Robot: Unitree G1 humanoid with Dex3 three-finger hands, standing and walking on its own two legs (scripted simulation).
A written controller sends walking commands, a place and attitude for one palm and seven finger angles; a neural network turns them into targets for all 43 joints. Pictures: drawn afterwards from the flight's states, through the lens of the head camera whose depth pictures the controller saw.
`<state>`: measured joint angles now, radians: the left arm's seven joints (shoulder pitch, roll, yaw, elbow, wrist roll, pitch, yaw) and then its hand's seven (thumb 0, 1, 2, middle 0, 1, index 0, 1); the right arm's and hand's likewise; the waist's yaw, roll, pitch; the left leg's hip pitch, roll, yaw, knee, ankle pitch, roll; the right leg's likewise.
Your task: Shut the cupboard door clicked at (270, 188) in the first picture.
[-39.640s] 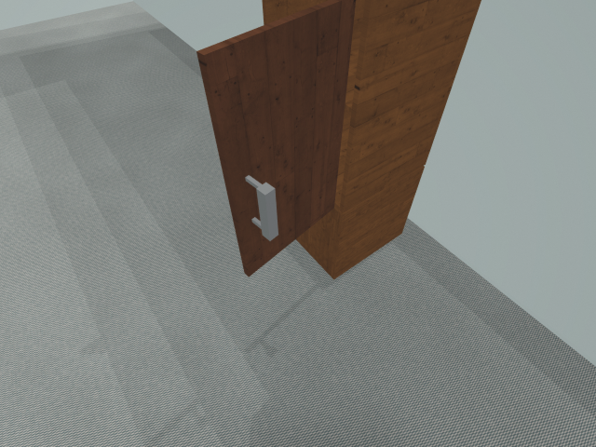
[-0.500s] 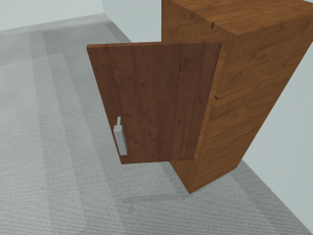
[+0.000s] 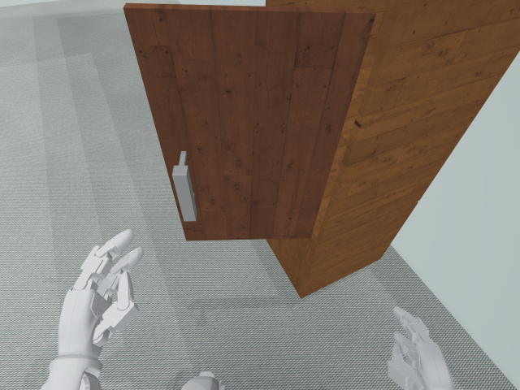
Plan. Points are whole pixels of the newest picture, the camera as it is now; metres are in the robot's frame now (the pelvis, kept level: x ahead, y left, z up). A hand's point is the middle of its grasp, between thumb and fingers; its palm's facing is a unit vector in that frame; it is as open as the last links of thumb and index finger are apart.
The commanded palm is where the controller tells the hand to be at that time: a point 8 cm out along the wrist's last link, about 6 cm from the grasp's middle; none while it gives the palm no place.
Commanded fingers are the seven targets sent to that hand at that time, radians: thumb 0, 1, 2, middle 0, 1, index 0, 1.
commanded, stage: raise the hand and make a fist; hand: left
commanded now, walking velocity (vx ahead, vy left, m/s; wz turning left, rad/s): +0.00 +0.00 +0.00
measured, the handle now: (186, 186) +0.50 +0.18 -0.02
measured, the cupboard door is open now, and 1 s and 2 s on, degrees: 66 66 66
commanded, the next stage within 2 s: bring the fist close to the handle in 1.62 s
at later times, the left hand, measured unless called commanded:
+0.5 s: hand (141, 335) +0.21 +0.19 -0.03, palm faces +0.08 -1.00 +0.02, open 4.3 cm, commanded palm +0.17 +0.25 -0.01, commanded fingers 0.00 0.90 0.90 -0.93 -1.10 -0.93 -1.10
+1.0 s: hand (112, 331) +0.20 +0.22 +0.00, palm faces +0.14 -0.99 -0.03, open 3.1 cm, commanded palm +0.18 +0.26 -0.01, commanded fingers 0.00 0.90 0.90 -1.30 -1.50 -1.30 -1.50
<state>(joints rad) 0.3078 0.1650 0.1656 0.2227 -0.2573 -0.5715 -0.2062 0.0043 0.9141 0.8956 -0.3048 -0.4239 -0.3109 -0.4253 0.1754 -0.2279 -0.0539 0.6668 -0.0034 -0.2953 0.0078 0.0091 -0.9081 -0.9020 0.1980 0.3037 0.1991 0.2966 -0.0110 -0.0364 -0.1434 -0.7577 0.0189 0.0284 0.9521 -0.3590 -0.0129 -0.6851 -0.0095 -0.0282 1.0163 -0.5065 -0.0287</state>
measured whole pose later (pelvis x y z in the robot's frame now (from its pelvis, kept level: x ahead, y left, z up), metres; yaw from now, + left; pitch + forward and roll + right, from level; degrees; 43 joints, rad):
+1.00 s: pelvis -0.01 +0.02 -0.06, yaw +0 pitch +17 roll -4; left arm 0.42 0.21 0.13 -0.07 -0.25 -0.45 -0.13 0.02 0.91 0.90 -1.21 -1.41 -1.21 -1.41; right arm 0.20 -0.21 0.02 0.50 0.00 -0.17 -0.04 0.01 -0.91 -0.90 0.20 0.30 0.20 0.30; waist 0.03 0.04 -0.19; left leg -1.13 0.03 -0.05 1.32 -0.50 0.02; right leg -0.97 0.01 -0.09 1.28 -0.61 -0.01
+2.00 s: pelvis -0.01 +0.01 -0.07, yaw +0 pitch +19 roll -3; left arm 0.17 0.20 0.07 0.08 -0.23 -0.41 -0.14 0.02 0.91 0.90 -1.30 -1.50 -1.30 -1.50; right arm 0.21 -0.24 0.01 0.53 0.00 -0.14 -0.04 0.01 -0.91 -0.90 0.20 0.30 0.20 0.30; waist 0.01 0.05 -0.18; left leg -1.17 0.04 -0.05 1.35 -0.52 0.00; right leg -1.03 0.02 -0.09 1.33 -0.64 -0.03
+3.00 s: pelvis +0.00 +0.00 -0.05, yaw -1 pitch +21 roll +0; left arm -0.43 0.14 0.15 0.77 -0.07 -0.54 0.10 0.02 0.90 0.90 -1.30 -1.50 -1.30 -1.50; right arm 0.30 -0.24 -0.03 0.64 -0.04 0.01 0.03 0.01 -0.91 -0.90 0.20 0.30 0.20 0.30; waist -0.07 0.03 -0.18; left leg -1.13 0.05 0.01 1.24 -0.48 -0.02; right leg -1.05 0.02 -0.03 1.28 -0.60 -0.04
